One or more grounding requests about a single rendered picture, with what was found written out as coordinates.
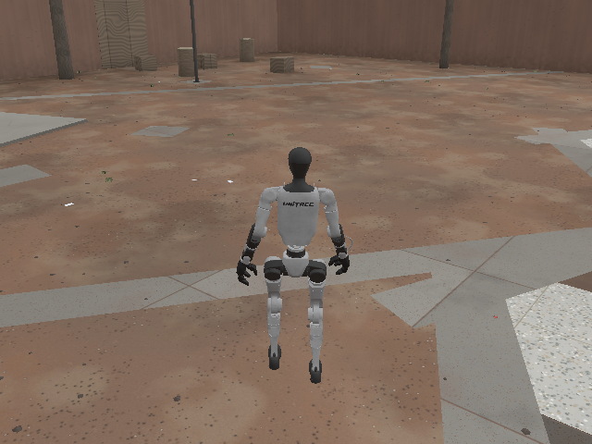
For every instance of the right robot shin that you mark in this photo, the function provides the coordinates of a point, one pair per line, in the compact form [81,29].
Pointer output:
[316,339]

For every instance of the robot left hand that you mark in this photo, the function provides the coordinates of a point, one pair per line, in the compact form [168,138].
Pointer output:
[241,271]

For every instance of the robot left upper arm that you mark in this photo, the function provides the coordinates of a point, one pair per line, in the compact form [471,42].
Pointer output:
[268,196]

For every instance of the robot right forearm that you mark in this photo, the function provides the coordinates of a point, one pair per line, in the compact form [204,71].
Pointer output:
[340,245]

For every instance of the robot left thigh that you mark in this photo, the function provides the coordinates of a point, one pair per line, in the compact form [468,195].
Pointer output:
[273,270]

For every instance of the robot left forearm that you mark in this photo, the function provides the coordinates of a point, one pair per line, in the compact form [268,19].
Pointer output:
[250,247]

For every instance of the robot right hand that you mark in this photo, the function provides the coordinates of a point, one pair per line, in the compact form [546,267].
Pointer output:
[344,262]

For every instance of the robot right upper arm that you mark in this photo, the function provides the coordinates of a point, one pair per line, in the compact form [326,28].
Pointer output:
[327,198]

